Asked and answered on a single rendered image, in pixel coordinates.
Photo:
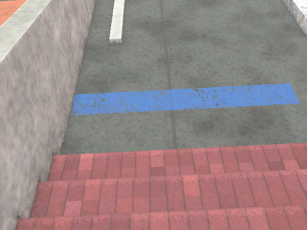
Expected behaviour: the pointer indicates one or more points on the stairs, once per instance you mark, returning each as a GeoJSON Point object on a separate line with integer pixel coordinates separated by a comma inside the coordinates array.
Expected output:
{"type": "Point", "coordinates": [255, 187]}

